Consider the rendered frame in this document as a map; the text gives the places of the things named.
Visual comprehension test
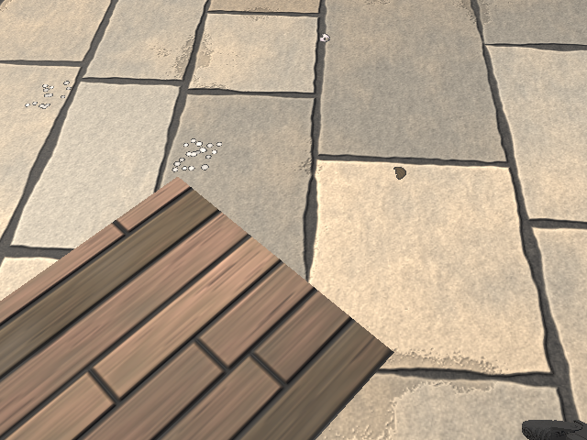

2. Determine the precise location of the right robot hand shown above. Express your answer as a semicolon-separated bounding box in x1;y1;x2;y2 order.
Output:
522;420;587;440

